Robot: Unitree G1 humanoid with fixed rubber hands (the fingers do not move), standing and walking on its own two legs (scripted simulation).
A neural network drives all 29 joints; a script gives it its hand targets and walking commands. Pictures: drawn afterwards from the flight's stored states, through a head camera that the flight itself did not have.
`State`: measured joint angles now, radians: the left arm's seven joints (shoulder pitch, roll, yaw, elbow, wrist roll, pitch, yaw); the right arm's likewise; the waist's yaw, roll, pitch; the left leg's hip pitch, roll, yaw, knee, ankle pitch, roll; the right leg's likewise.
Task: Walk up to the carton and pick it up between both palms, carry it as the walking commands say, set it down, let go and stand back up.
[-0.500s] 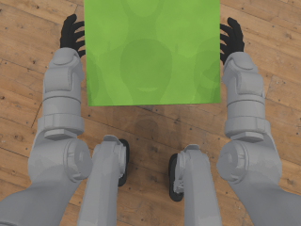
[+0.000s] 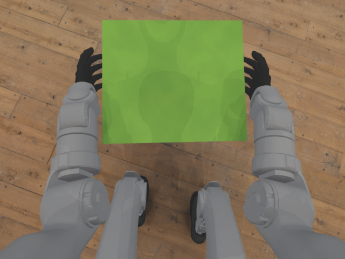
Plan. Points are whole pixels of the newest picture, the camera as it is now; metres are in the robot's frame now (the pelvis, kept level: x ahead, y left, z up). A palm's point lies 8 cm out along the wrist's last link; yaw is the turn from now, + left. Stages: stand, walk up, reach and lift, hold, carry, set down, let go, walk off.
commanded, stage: reach and lift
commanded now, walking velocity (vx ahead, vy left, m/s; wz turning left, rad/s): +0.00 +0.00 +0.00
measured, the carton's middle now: (172, 92) +0.49 +0.04 -0.14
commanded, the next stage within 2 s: none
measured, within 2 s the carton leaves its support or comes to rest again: neither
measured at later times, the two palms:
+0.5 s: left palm (68, 81) +0.44 +0.23 +0.01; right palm (277, 83) +0.47 -0.15 +0.02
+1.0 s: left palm (41, 72) +0.41 +0.22 +0.09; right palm (312, 76) +0.45 -0.15 +0.10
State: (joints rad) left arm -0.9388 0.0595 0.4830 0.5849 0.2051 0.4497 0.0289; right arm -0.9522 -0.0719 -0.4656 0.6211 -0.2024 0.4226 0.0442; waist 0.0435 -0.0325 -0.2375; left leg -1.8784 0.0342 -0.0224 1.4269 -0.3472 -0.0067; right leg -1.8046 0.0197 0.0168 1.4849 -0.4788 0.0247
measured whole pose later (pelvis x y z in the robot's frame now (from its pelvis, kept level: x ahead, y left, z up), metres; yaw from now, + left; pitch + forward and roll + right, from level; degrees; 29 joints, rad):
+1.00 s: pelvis +0.03 +0.00 +0.13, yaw +1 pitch +32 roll -1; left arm -0.64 -0.05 0.52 0.43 0.30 0.46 -0.09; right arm -0.66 0.05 -0.49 0.48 -0.31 0.43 0.16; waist 0.03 -0.02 -0.18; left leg -1.21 0.02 -0.01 0.86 -0.21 -0.01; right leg -1.14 0.01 0.02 0.91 -0.32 0.02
